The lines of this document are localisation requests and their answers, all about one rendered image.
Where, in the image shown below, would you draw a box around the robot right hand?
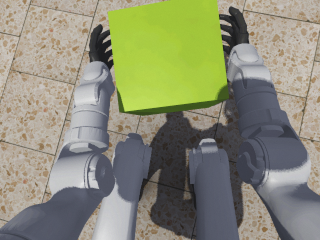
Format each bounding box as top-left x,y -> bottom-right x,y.
219,6 -> 250,55

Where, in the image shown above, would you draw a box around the robot left thigh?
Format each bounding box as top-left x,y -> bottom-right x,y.
91,138 -> 152,240

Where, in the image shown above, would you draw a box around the robot right upper arm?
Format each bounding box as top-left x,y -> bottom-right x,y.
236,136 -> 320,240

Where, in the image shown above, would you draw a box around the robot left forearm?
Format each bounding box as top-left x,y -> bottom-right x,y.
49,61 -> 115,190

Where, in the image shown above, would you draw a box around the robot left upper arm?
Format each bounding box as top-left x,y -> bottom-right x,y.
0,152 -> 116,240

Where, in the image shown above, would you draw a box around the robot right forearm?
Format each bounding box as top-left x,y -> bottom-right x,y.
226,43 -> 311,175

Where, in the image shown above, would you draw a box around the right robot shin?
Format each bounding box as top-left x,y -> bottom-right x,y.
194,138 -> 230,194

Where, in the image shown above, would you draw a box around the robot left hand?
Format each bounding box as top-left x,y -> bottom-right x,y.
88,24 -> 114,70

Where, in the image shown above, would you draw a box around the carton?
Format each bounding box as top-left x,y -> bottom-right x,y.
108,0 -> 229,116

